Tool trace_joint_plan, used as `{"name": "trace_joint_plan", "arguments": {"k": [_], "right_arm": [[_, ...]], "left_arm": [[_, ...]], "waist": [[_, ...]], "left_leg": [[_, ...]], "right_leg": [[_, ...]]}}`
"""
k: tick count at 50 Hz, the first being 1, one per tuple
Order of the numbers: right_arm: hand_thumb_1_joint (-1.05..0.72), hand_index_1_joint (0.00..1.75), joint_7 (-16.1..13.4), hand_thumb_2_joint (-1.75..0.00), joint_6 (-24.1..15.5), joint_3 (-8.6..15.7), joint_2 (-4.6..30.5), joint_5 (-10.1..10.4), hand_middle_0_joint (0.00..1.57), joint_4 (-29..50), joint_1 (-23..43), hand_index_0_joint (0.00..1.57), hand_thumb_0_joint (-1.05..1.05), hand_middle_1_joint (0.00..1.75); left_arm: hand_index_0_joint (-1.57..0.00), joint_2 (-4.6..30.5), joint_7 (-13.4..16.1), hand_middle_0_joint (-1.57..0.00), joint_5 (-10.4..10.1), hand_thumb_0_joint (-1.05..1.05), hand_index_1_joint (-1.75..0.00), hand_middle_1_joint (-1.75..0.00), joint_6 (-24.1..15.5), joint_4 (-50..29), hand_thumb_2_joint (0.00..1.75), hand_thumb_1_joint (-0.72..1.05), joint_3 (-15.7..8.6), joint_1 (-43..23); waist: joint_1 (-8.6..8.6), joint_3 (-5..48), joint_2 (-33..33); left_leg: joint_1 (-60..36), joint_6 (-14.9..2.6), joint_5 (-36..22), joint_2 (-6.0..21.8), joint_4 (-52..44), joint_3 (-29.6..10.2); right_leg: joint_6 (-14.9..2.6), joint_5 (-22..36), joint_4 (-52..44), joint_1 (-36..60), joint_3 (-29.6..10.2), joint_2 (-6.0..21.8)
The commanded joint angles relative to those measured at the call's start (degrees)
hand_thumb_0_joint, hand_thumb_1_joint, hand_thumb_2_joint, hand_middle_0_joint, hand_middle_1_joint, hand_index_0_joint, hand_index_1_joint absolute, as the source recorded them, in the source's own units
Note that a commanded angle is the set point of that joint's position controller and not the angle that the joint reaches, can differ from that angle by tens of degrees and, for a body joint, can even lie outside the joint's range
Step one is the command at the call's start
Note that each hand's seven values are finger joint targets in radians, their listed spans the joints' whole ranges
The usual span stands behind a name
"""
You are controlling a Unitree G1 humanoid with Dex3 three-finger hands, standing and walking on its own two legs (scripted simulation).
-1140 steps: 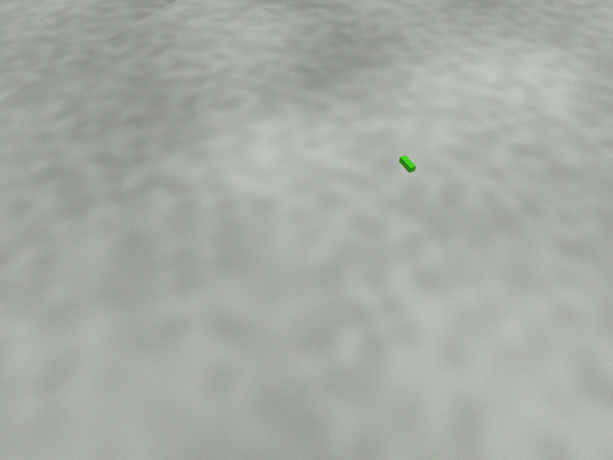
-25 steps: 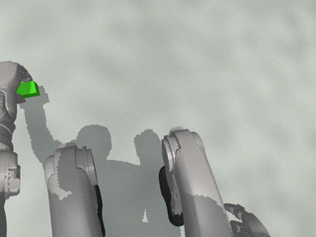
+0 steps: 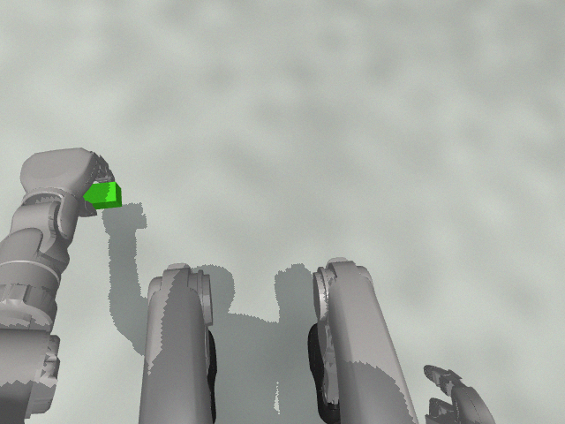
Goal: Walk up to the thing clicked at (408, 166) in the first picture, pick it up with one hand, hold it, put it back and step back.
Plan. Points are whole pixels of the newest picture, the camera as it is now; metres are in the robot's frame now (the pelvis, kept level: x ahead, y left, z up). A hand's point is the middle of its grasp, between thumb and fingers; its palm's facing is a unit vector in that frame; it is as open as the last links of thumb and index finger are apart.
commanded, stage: lift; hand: left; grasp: from above
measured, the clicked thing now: (88, 197) +0.43 +0.30 -0.15
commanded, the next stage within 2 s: hold in 1.14 s
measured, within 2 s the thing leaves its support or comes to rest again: neither
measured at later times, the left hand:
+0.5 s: hand out of the picture +0.36 +0.27 +0.10, palm faces -0.42 -0.13 -0.90, open 6.2 cm
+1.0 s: hand out of the picture +0.37 +0.25 +0.22, palm faces -0.43 -0.13 -0.90, open 6.3 cm
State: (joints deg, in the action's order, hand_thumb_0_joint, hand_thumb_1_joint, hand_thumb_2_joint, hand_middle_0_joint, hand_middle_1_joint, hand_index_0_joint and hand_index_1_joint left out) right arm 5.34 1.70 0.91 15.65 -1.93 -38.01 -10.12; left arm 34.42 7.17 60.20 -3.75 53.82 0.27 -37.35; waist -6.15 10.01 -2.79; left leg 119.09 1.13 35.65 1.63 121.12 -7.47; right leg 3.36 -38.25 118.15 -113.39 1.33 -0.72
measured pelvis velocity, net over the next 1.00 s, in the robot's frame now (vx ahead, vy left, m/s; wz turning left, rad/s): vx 0.07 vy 0.00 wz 0.07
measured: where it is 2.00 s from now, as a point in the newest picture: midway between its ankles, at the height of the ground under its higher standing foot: (266, 394)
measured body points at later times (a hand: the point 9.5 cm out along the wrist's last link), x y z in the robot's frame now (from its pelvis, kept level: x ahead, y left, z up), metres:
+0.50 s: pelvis +0.02 +0.00 +0.18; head +0.13 +0.01 +0.61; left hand +0.38 +0.27 +0.15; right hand +0.16 -0.26 +0.05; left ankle +0.09 +0.13 -0.38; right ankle +0.10 -0.14 -0.38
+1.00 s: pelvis +0.07 +0.00 +0.29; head +0.13 +0.00 +0.74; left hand +0.39 +0.25 +0.27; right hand +0.18 -0.26 +0.17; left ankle +0.09 +0.13 -0.38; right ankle +0.10 -0.14 -0.38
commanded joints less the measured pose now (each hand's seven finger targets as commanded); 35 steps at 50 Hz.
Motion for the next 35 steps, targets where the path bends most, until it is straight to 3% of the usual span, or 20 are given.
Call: {"name": "trace_joint_plan", "arguments": {"k": [1,4,5,8,10,11,15,18,21,23,25,28,35], "right_arm": [[-0.90,0.30,-2.3,-0.90,-1.0,4.7,11.6,0.9,0.20,3.8,-7.1,0.20,0.00,0.30],[-0.90,0.30,-3.3,-0.90,-0.8,4.8,11.4,1.5,0.20,4.4,-5.8,0.20,0.00,0.30],[-0.90,0.30,-3.6,-0.90,-0.8,4.7,10.9,1.6,0.20,4.8,-5.7,0.20,0.00,0.30],[-0.90,0.30,-4.4,-0.90,-0.7,4.8,10.6,2.0,0.20,4.6,-5.0,0.20,0.00,0.30],[-0.90,0.30,-5.0,-0.90,-0.7,4.5,9.8,2.3,0.20,4.5,-4.2,0.20,0.00,0.30],[-0.89,0.30,-5.2,-0.90,-0.6,4.5,9.8,2.3,0.20,4.5,-4.0,0.20,0.00,0.30],[-0.89,0.30,-6.0,-0.90,-0.5,4.3,8.9,2.8,0.20,4.8,-2.9,0.20,0.00,0.30],[-0.90,0.30,-6.7,-0.90,-0.5,4.0,8.2,3.1,0.20,5.0,-2.4,0.20,0.00,0.30],[-0.90,0.30,-7.5,-0.90,-0.8,3.7,7.9,3.3,0.20,4.9,-1.8,0.20,0.00,0.30],[-0.89,0.30,-7.9,-0.90,-1.1,3.6,7.5,3.4,0.20,4.7,-1.9,0.20,0.00,0.30],[-0.90,0.30,-8.3,-0.90,-1.6,3.5,7.3,3.6,0.20,4.3,-1.9,0.20,0.00,0.30],[-0.90,0.30,-8.7,-0.90,-2.5,3.4,6.9,3.7,0.20,4.2,-2.4,0.20,0.00,0.30],[-0.90,0.30,-9.0,-0.90,-3.4,3.8,6.5,3.8,0.20,2.7,-4.0,0.20,0.00,0.30]], "left_arm": [[-1.21,11.6,1.2,-1.17,-2.1,0.00,-0.17,-0.22,1.1,-15.7,0.15,0.85,-1.5,-15.4],[-1.21,13.7,1.2,-1.18,-2.7,0.00,-0.16,-0.20,2.3,-19.6,0.16,0.85,-3.8,-13.2],[-1.20,12.9,1.1,-1.17,-2.5,0.00,-0.18,-0.22,2.5,-22.0,0.17,0.84,-2.5,-13.7],[-1.24,12.4,1.1,-1.21,-2.8,0.00,-0.16,-0.19,3.7,-23.6,0.16,0.89,-3.3,-11.1],[-1.23,10.5,0.7,-1.20,-2.9,0.00,-0.15,-0.18,4.4,-23.6,0.15,0.87,-1.7,-8.5],[-1.23,10.8,0.6,-1.19,-3.1,0.00,-0.15,-0.18,4.8,-24.3,0.15,0.87,-2.5,-7.5],[-1.25,9.1,-0.1,-1.22,-4.1,0.00,-0.15,-0.18,6.4,-26.4,0.16,0.89,-1.4,-3.8],[-1.23,7.7,-0.8,-1.21,-5.0,0.00,-0.15,-0.18,7.0,-27.5,0.16,0.86,-0.1,-1.5],[-1.21,7.9,-1.4,-1.19,-5.2,0.00,-0.15,-0.17,7.2,-26.5,0.16,0.84,-0.6,1.4],[-1.21,5.3,-1.8,-1.19,-5.3,0.00,-0.16,-0.18,7.0,-26.2,0.16,0.85,1.5,1.1],[-1.21,5.6,-1.6,-1.18,-5.2,0.00,-0.16,-0.18,6.7,-25.1,0.14,0.84,1.0,2.8],[-1.20,4.0,-1.2,-1.17,-5.5,0.00,-0.17,-0.20,6.2,-24.0,0.15,0.83,2.3,1.9],[-1.18,2.1,1.6,-1.15,-3.6,0.00,-0.17,-0.19,6.0,-21.6,0.14,0.80,3.6,2.3]], "waist": [[-0.97,34.0,-9.5],[0.30,35.3,-9.9],[-0.13,36.2,-10.5],[0.45,34.3,-10.0],[0.42,32.8,-9.6],[0.77,33.2,-8.4],[1.15,31.9,-7.2],[0.67,28.1,-5.1],[1.48,24.7,-3.3],[0.85,21.2,-3.1],[1.58,19.9,-2.1],[1.26,18.2,-1.4],[2.57,17.5,-2.3]], "left_leg": [[-34.1,-2.56,1.2,-0.8,-22.1,2.9],[-39.3,-2.27,0.8,-0.7,-25.9,2.0],[-41.0,-2.17,-0.1,-0.8,-27.0,2.5],[-44.5,-2.06,-1.5,-0.7,-30.5,2.8],[-47.0,-1.93,-1.8,-0.6,-33.0,3.1],[-48.7,-1.98,-3.0,-0.6,-33.9,3.3],[-53.4,-2.07,-4.9,-0.7,-38.2,4.8],[-55.3,-2.19,-3.8,-0.8,-42.2,5.3],[-58.6,-2.13,-2.9,-0.8,-46.7,5.3],[-60.7,-1.94,-2.3,-0.6,-50.0,4.7],[-63.1,-1.81,-3.9,-0.6,-52.4,4.7],[-66.1,-1.81,-6.2,-0.7,-55.3,5.5],[-76.5,-1.21,-13.7,-1.0,-63.0,6.5]], "right_leg": [[-4.87,5.2,-18.7,18.2,4.8,-1.6],[-4.73,6.1,-20.7,21.4,4.6,-1.3],[-4.75,6.8,-22.1,23.4,4.4,-1.4],[-4.52,7.8,-25.7,26.4,3.8,-0.9],[-4.43,8.1,-28.2,29.3,3.6,-1.1],[-4.39,8.7,-29.8,31.0,3.4,-0.9],[-4.25,9.7,-36.0,37.8,2.5,-0.9],[-4.05,8.6,-41.1,43.1,1.6,-0.9],[-4.01,7.5,-45.5,47.8,1.0,-1.1],[-4.04,7.7,-47.7,49.2,0.8,-1.1],[-4.09,8.6,-50.2,52.4,0.5,-1.2],[-4.10,10.1,-54.3,56.7,-0.3,-1.1],[-4.12,16.5,-61.9,65.9,-0.7,-1.4]]}}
